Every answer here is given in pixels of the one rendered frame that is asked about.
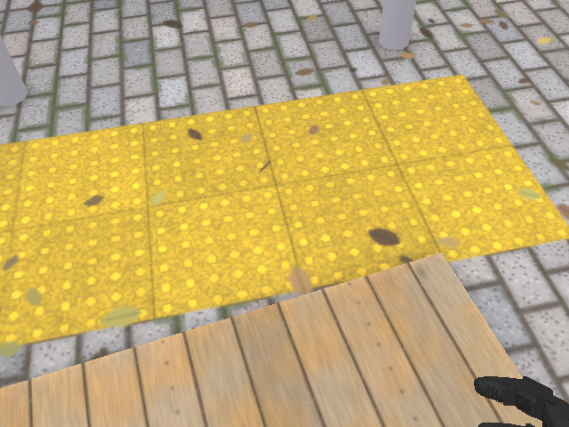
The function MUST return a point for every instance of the robot right hand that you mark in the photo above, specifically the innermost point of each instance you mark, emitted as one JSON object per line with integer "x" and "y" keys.
{"x": 529, "y": 396}

